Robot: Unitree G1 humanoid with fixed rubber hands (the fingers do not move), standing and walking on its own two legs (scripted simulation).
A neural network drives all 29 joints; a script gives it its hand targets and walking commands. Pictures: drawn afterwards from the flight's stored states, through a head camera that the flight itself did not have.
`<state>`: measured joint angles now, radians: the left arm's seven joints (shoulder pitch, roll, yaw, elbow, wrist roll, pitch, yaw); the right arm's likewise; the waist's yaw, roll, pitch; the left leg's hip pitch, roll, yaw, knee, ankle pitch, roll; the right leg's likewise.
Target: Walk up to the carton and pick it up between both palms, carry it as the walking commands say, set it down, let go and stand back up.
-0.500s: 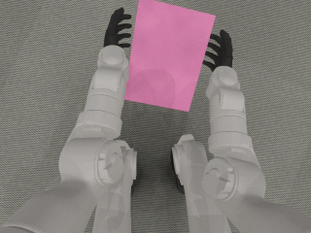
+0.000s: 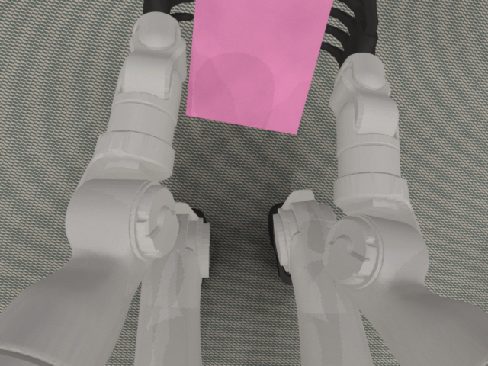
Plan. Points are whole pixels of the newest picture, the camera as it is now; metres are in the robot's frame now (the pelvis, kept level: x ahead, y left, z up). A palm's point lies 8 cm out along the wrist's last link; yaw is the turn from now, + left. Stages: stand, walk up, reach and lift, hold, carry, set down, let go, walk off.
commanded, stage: set down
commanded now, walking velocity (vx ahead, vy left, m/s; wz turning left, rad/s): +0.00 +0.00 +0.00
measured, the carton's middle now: (254, 40) +0.56 -0.04 -0.22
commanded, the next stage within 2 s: none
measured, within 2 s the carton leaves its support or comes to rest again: neither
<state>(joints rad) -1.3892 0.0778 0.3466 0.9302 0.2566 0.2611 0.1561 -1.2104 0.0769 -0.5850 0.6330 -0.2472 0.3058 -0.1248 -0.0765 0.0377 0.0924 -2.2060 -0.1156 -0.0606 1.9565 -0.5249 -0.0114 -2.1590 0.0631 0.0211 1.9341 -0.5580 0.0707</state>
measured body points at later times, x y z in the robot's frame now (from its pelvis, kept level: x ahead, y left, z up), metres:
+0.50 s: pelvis +0.01 +0.00 -0.05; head +0.38 +0.00 +0.19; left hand +0.59 +0.09 -0.23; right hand +0.54 -0.17 -0.21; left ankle +0.11 +0.11 -0.40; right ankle +0.11 -0.13 -0.40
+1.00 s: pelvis +0.01 +0.00 -0.06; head +0.38 +0.00 +0.18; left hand +0.59 +0.08 -0.24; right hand +0.55 -0.18 -0.23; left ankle +0.11 +0.11 -0.40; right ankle +0.11 -0.13 -0.40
